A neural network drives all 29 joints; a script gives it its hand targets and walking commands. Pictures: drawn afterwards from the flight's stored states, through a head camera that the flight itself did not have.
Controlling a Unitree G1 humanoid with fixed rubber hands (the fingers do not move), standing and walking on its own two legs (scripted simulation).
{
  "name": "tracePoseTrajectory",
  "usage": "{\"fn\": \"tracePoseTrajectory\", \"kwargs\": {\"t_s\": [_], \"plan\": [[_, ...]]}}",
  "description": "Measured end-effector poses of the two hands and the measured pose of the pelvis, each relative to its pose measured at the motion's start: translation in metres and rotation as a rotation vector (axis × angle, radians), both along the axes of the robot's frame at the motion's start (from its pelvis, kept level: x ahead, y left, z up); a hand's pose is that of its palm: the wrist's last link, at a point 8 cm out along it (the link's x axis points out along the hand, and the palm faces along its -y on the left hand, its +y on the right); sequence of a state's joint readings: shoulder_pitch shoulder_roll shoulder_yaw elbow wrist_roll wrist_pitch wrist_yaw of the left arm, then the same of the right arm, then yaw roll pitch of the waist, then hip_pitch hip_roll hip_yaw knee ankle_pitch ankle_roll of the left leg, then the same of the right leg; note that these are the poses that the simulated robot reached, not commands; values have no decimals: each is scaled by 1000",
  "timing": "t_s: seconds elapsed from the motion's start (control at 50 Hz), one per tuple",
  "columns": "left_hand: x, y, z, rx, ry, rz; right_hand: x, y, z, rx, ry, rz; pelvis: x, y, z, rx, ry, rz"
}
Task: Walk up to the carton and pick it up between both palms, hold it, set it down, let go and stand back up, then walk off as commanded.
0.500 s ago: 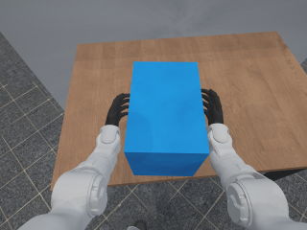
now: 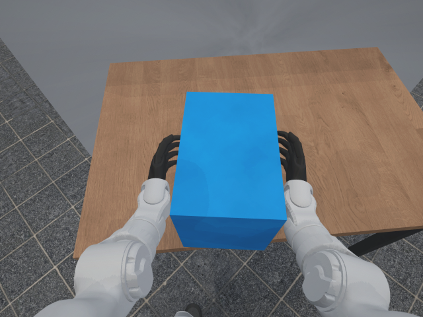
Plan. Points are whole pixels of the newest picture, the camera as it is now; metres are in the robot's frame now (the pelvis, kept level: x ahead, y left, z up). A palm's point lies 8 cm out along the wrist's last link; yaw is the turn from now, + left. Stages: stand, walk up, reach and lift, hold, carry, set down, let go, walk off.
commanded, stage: reach and lift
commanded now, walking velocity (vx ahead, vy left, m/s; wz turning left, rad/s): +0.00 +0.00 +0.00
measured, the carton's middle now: (226, 173) +0.41 +0.01 -0.03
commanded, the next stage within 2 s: none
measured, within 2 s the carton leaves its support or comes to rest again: leaves its support in 1.26 s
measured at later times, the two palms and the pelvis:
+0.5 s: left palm (160, 173) +0.40 +0.14 +0.00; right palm (294, 173) +0.40 -0.13 +0.01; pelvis +0.00 +0.00 +0.00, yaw +0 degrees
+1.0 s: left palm (161, 173) +0.40 +0.14 +0.00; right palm (293, 173) +0.40 -0.13 +0.01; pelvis +0.00 +0.00 +0.00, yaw +0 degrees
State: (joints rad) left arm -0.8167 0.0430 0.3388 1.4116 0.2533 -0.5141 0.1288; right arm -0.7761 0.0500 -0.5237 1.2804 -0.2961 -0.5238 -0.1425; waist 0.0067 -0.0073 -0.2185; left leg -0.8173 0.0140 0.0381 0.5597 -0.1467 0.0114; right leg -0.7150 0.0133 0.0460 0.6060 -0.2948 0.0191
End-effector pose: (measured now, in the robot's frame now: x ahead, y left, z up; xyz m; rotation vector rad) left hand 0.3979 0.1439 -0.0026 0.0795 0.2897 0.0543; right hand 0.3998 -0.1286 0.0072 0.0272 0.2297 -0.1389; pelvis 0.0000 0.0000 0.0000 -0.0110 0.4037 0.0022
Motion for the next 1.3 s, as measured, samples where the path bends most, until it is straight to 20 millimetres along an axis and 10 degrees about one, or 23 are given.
{"fn": "tracePoseTrajectory", "kwargs": {"t_s": [1.3], "plan": [[-7,2,7,-53,-28,75,-2,6,11,-38,-32,15,0,0,0,-1,0,-1]]}}
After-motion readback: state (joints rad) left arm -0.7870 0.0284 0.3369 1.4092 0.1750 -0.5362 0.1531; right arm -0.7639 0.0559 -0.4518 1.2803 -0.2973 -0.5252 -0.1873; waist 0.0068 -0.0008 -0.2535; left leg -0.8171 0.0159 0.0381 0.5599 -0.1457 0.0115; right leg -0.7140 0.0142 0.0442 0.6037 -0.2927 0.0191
